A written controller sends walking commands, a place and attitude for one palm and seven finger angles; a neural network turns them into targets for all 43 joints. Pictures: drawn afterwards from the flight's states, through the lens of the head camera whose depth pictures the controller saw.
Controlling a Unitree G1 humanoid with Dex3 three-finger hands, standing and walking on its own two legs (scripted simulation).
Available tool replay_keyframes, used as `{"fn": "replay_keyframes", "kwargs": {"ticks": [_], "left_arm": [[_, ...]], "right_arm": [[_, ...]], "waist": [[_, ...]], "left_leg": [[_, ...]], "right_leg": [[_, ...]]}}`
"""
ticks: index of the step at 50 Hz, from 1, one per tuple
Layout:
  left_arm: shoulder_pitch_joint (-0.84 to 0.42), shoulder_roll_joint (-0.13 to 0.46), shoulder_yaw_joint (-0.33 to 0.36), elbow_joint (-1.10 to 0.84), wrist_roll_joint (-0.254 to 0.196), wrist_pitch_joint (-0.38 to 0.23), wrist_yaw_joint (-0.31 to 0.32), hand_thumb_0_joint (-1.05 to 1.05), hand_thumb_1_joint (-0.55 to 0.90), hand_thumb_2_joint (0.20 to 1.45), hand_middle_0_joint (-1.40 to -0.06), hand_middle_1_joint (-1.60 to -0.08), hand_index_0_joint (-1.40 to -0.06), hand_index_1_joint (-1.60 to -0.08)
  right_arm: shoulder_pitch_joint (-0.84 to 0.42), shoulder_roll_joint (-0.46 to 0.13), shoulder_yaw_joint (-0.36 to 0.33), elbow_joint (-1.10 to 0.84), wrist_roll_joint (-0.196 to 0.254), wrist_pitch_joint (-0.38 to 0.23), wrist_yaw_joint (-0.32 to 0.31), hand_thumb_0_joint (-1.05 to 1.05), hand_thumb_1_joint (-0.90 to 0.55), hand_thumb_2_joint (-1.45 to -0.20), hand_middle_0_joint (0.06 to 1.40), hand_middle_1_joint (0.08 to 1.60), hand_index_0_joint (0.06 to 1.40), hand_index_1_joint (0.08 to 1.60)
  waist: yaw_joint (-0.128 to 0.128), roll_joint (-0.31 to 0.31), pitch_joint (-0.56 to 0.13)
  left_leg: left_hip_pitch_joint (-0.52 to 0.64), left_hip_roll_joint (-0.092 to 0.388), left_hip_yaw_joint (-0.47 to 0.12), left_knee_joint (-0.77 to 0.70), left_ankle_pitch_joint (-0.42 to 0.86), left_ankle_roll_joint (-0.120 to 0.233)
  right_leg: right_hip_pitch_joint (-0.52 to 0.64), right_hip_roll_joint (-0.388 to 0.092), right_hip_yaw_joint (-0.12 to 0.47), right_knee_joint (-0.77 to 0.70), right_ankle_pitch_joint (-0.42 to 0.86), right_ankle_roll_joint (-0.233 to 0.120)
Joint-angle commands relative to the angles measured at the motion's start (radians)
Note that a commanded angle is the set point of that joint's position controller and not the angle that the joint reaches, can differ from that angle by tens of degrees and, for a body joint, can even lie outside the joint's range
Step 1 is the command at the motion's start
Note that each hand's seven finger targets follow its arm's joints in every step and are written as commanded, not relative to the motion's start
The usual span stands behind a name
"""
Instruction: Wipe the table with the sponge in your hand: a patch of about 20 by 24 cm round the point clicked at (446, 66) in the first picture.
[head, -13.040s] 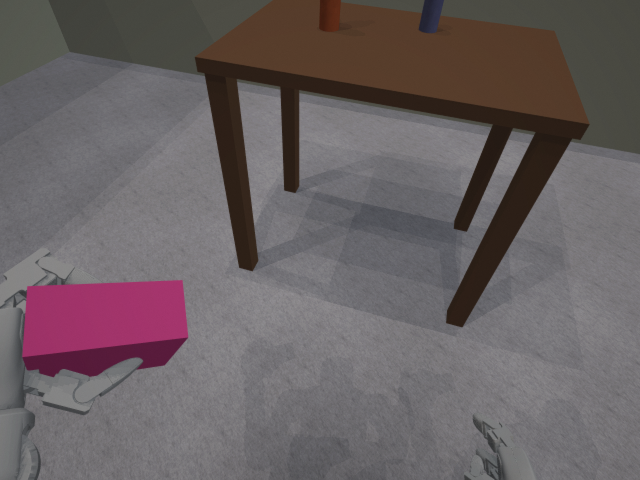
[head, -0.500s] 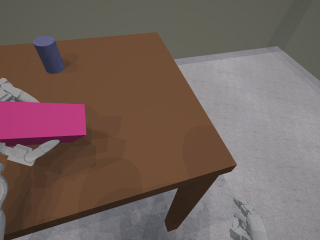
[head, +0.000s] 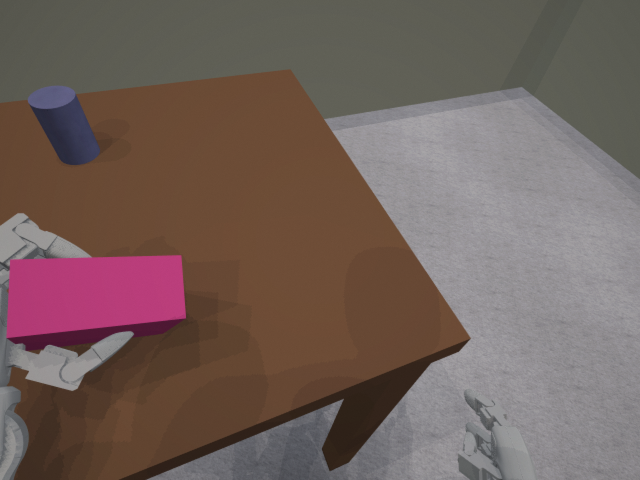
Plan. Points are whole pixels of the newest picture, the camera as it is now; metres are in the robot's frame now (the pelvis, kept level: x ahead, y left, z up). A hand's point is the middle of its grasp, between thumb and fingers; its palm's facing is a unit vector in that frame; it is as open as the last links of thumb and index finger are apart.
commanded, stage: come to a stop and stand still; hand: left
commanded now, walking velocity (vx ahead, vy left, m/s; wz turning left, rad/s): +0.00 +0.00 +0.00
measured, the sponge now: (125, 302) +0.24 +0.21 +0.14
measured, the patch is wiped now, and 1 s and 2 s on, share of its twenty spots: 0.00 0.00 0.00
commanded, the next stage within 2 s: look again from close up in 0.16 s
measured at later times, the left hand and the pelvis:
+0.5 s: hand (50, 318) +0.21 +0.26 +0.16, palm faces +0.40 -0.86 -0.32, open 9.8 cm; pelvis -0.01 +0.01 +0.00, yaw +0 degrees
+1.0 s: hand (74, 325) +0.20 +0.22 +0.19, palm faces +0.33 -0.75 -0.58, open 9.8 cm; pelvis -0.03 -0.03 -0.01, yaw +0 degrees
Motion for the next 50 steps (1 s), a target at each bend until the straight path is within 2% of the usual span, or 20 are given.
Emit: {"fn": "replay_keyframes", "kwargs": {"ticks": [1,4,14,22,25,32,33,34,35,36,37,38,39,42,43,45,46,48,49,50], "left_arm": [[-0.027,0.16,0.086,-0.208,-0.001,-0.05,0.007,0.0,0.1,1.3,-1.2,-1.6,-1.2,-1.6],[-0.013,0.145,0.08,-0.175,-0.004,-0.041,0.008,0.0,0.1,1.3,-1.2,-1.6,-1.2,-1.6],[-0.04,0.141,0.064,-0.184,-0.004,-0.027,0.012,0.0,0.1,1.3,-1.2,-1.6,-1.2,-1.6],[-0.03,0.149,0.07,-0.191,-0.004,-0.026,0.015,0.0,0.1,1.3,-1.2,-1.6,-1.2,-1.6],[-0.035,0.151,0.069,-0.213,0.0,-0.03,0.015,0.0,0.1,1.3,-1.2,-1.6,-1.2,-1.6],[-0.006,0.152,0.075,-0.191,-0.002,-0.029,0.017,0.0,0.1,1.3,-1.2,-1.6,-1.2,-1.6],[-0.927,0.927,0.315,-0.443,0.048,-0.153,0.04,0.0,0.1,1.3,-1.2,-1.6,-1.2,-1.6],[-0.619,0.414,0.286,0.08,0.135,0.029,-0.017,0.0,0.1,1.3,-1.2,-1.6,-1.2,-1.6],[-0.465,0.236,0.08,0.076,0.026,0.077,-0.053,0.0,0.1,1.3,-1.2,-1.6,-1.2,-1.6],[-0.445,0.238,0.132,0.006,-0.026,0.118,-0.1,0.0,0.1,1.3,-1.2,-1.6,-1.2,-1.6],[-0.429,0.243,0.111,-0.018,-0.06,0.167,-0.138,0.0,0.1,1.3,-1.2,-1.6,-1.2,-1.6],[-0.314,0.167,0.042,0.063,-0.057,0.233,-0.164,0.0,0.1,1.3,-1.2,-1.6,-1.2,-1.6],[-0.334,0.175,0.002,-0.05,-0.022,0.248,-0.179,0.0,0.1,1.3,-1.2,-1.6,-1.2,-1.6],[-0.258,0.271,0.022,-0.181,0.097,0.272,-0.164,0.0,0.1,1.3,-1.2,-1.6,-1.2,-1.6],[-0.266,0.332,0.103,-0.216,0.1,0.279,-0.142,0.0,0.1,1.3,-1.2,-1.6,-1.2,-1.6],[-0.254,0.365,0.171,-0.222,0.084,0.236,-0.109,0.0,0.1,1.3,-1.2,-1.6,-1.2,-1.6],[-0.265,0.371,0.188,-0.243,0.067,0.218,-0.097,0.0,0.1,1.3,-1.2,-1.6,-1.2,-1.6],[-0.329,0.468,0.273,-0.179,0.077,0.236,-0.058,0.0,0.1,1.3,-1.2,-1.6,-1.2,-1.6],[-0.366,0.378,0.183,-0.167,0.079,0.243,-0.053,0.0,0.1,1.3,-1.2,-1.6,-1.2,-1.6],[-0.343,0.414,0.207,-0.077,0.086,0.267,-0.051,0.0,0.1,1.3,-1.2,-1.6,-1.2,-1.6]], "right_arm": [[-0.077,-0.132,-0.059,-0.158,0.001,-0.048,-0.012,0.0,-0.9,-0.9,0.2,0.3,0.2,0.3],[-0.076,-0.128,-0.054,-0.157,0.002,-0.037,-0.017,0.0,-0.9,-0.9,0.2,0.3,0.2,0.3],[-0.089,-0.125,-0.05,-0.167,0.003,-0.028,-0.026,0.0,-0.9,-0.9,0.2,0.3,0.2,0.3],[-0.079,-0.129,-0.056,-0.165,0.006,-0.031,-0.028,0.0,-0.9,-0.9,0.2,0.3,0.2,0.3],[-0.082,-0.131,-0.058,-0.163,0.007,-0.031,-0.03,0.0,-0.9,-0.9,0.2,0.3,0.2,0.3],[-0.076,-0.129,-0.06,-0.16,0.009,-0.033,-0.031,0.0,-0.9,-0.9,0.2,0.3,0.2,0.3],[0.133,-0.222,0.142,-0.269,0.068,-0.005,-0.105,0.0,-0.9,-0.9,0.2,0.3,0.2,0.3],[-0.088,-0.093,-0.041,-0.132,-0.04,-0.038,-0.069,0.0,-0.9,-0.9,0.2,0.3,0.2,0.3],[-0.05,-0.138,-0.046,-0.123,-0.03,-0.051,-0.023,0.0,-0.9,-0.9,0.2,0.3,0.2,0.3],[-0.067,-0.19,-0.072,-0.101,-0.028,-0.059,-0.022,0.0,-0.9,-0.9,0.2,0.3,0.2,0.3],[-0.108,-0.196,-0.061,-0.109,-0.025,-0.062,-0.023,0.0,-0.9,-0.9,0.2,0.3,0.2,0.3],[-0.146,-0.182,-0.041,-0.114,-0.008,-0.055,-0.011,0.0,-0.9,-0.9,0.2,0.3,0.2,0.3],[-0.15,-0.182,-0.032,-0.128,-0.007,-0.05,-0.001,0.0,-0.9,-0.9,0.2,0.3,0.2,0.3],[-0.176,-0.177,-0.029,-0.167,-0.014,-0.017,0.003,0.0,-0.9,-0.9,0.2,0.3,0.2,0.3],[-0.224,-0.181,-0.021,-0.189,-0.006,-0.003,0.002,0.0,-0.9,-0.9,0.2,0.3,0.2,0.3],[-0.202,-0.163,-0.025,-0.174,-0.019,0.006,-0.023,0.0,-0.9,-0.9,0.2,0.3,0.2,0.3],[-0.21,-0.155,-0.023,-0.178,-0.018,0.008,-0.033,0.0,-0.9,-0.9,0.2,0.3,0.2,0.3],[-0.23,-0.163,-0.016,-0.163,-0.002,0.023,-0.05,0.0,-0.9,-0.9,0.2,0.3,0.2,0.3],[-0.221,-0.134,-0.011,-0.166,0.0,0.023,-0.059,0.0,-0.9,-0.9,0.2,0.3,0.2,0.3],[-0.188,-0.158,-0.018,-0.137,0.008,0.027,-0.069,0.0,-0.9,-0.9,0.2,0.3,0.2,0.3]], "waist": [[0.006,0.117,-0.18],[0.005,0.091,-0.158],[0.007,0.102,-0.145],[0.007,0.102,-0.136],[0.007,0.134,-0.132],[0.007,0.09,-0.129],[-0.082,0.299,-0.134],[0.049,0.335,-0.209],[0.029,0.281,-0.286],[0.073,0.243,-0.34],[0.085,0.22,-0.329],[0.084,0.2,-0.245],[0.081,0.166,-0.234],[0.072,0.126,-0.207],[0.084,0.109,-0.265],[0.076,0.075,-0.237],[0.078,0.076,-0.235],[0.075,0.128,-0.216],[0.066,0.13,-0.189],[0.057,0.136,-0.141]], "left_leg": [[0.037,0.123,-0.114,-0.078,0.393,-0.074],[0.016,0.125,-0.118,-0.096,0.34,-0.075],[-0.013,0.123,-0.124,-0.141,0.195,-0.069],[-0.037,0.122,-0.134,-0.152,0.161,-0.07],[-0.037,0.129,-0.145,-0.169,0.164,-0.079],[-0.05,0.128,-0.141,-0.159,0.136,-0.072],[-0.265,0.133,-0.219,-0.198,-0.137,-0.045],[0.052,0.091,-0.175,-0.143,0.223,-0.192],[0.228,0.116,-0.197,-0.102,0.566,-0.235],[0.29,0.118,-0.158,-0.065,0.636,-0.204],[0.259,0.093,-0.112,-0.042,0.614,-0.174],[0.194,0.091,-0.109,-0.041,0.525,-0.17],[0.149,0.083,-0.106,-0.058,0.47,-0.155],[0.095,0.091,-0.136,-0.083,0.339,-0.123],[0.081,0.086,-0.129,-0.079,0.213,-0.106],[0.058,0.077,-0.117,-0.082,0.176,-0.108],[0.048,0.068,-0.107,-0.076,0.144,-0.1],[0.012,0.057,-0.086,-0.066,0.015,-0.079],[-0.002,0.052,-0.081,-0.07,0.028,-0.08],[-0.007,0.053,-0.077,-0.069,-0.004,-0.078]], "right_leg": [[0.103,-0.042,0.037,0.003,0.259,-0.039],[0.099,-0.041,0.036,-0.008,0.233,-0.038],[0.117,-0.043,0.042,-0.031,0.176,-0.034],[0.136,-0.044,0.041,-0.035,0.165,-0.035],[0.132,-0.036,0.032,-0.019,0.149,-0.034],[0.142,-0.047,0.036,-0.035,0.15,-0.035],[0.294,0.07,0.045,0.116,-0.021,0.035],[-0.023,0.072,-0.016,0.159,0.066,-0.072],[-0.113,0.057,-0.05,0.143,0.073,-0.071],[-0.12,0.041,-0.02,0.127,0.077,-0.057],[-0.079,0.029,-0.033,0.103,0.119,-0.065],[-0.087,0.036,-0.041,0.105,0.113,-0.065],[-0.059,0.03,-0.058,0.1,0.158,-0.065],[-0.062,0.037,-0.057,0.113,0.131,-0.06],[-0.052,0.049,-0.039,0.129,0.096,-0.061],[-0.055,0.048,-0.058,0.117,0.082,-0.061],[-0.054,0.044,-0.056,0.107,0.07,-0.058],[-0.081,0.042,-0.026,0.093,-0.003,-0.055],[-0.073,0.029,-0.038,0.083,0.002,-0.058],[-0.094,0.029,-0.035,0.068,-0.017,-0.053]]}}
